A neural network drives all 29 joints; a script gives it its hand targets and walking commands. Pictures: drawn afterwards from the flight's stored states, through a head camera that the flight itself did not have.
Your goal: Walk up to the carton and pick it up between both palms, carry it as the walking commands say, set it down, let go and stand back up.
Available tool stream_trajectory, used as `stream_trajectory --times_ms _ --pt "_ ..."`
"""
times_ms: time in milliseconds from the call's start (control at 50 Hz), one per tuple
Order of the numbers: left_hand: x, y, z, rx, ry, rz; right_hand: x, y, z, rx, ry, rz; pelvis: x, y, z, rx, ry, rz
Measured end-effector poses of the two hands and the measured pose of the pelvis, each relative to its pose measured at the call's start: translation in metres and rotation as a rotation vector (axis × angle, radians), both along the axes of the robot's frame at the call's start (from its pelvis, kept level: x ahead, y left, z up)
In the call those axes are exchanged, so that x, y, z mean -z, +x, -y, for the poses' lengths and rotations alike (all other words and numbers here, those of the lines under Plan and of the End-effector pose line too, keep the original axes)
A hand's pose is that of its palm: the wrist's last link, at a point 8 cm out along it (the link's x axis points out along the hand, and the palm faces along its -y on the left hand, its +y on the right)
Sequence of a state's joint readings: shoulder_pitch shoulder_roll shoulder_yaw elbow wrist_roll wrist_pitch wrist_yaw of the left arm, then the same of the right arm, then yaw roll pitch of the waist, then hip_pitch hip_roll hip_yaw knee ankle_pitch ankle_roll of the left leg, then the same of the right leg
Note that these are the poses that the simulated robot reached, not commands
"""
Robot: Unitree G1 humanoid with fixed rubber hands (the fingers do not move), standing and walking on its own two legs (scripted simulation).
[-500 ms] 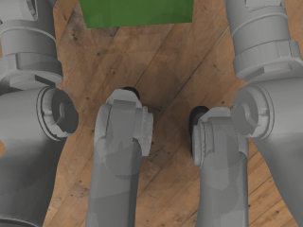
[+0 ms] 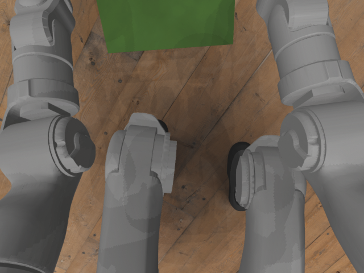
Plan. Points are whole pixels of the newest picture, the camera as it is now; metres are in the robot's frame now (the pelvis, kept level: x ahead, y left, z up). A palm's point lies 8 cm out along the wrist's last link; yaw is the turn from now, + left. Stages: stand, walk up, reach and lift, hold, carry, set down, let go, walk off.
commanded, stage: set down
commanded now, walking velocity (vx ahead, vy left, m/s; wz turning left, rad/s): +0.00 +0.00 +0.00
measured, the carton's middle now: out of the picture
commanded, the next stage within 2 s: none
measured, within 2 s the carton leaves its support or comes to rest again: rests again in 0.74 s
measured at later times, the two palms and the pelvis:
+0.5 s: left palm out of the picture +0.49 +0.30 -0.19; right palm out of the picture +0.57 +0.00 -0.19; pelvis +0.00 +0.00 +0.00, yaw +0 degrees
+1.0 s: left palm out of the picture +0.48 +0.30 -0.20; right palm out of the picture +0.57 +0.00 -0.20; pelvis +0.00 +0.00 -0.01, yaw +0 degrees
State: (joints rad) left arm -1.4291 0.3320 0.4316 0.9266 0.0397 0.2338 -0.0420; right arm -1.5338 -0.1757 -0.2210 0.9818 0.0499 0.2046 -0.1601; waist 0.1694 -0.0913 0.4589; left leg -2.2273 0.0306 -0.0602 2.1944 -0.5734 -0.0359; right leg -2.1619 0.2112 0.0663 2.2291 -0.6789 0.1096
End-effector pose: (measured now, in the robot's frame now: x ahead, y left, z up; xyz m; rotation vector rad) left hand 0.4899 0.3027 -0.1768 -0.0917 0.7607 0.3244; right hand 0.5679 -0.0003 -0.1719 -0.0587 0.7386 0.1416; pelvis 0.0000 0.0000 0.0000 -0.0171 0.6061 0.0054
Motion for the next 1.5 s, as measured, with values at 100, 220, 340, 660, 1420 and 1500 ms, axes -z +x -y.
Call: stream_trajectory --times_ms 100,220,340,660,1420,1500 --pt "0.001 -0.001 -0.001 0.008 0.012 0.002 0.002 0.001 -0.001 -0.005 0.004 0.005 0.0 -0.002 -0.001 0.005 0.002 0.007" --pt "0.004 -0.003 0.001 -0.006 -0.001 0.022 0.004 -0.001 0.0 -0.004 0.013 0.017 0.002 -0.005 0.0 0.006 0.006 0.026" --pt "0.008 -0.003 0.003 0.003 -0.009 -0.004 0.006 0.0 0.003 -0.035 -0.034 -0.013 0.005 -0.002 0.001 0.009 0.011 0.008" --pt "0.018 -0.005 -0.003 0.014 0.024 -0.042 0.02 0.007 -0.005 -0.058 -0.014 -0.015 0.007 0.011 0.001 0.004 0.008 -0.051" --pt "0.031 -0.011 0.001 -0.018 0.008 -0.026 0.029 -0.005 0.004 -0.097 -0.051 0.002 0.008 -0.008 -0.002 -0.014 0.012 0.015" --pt "0.034 -0.013 -0.001 -0.035 0.006 -0.041 0.034 -0.009 0.006 -0.105 -0.059 -0.005 0.007 -0.009 -0.004 -0.018 0.011 0.009"
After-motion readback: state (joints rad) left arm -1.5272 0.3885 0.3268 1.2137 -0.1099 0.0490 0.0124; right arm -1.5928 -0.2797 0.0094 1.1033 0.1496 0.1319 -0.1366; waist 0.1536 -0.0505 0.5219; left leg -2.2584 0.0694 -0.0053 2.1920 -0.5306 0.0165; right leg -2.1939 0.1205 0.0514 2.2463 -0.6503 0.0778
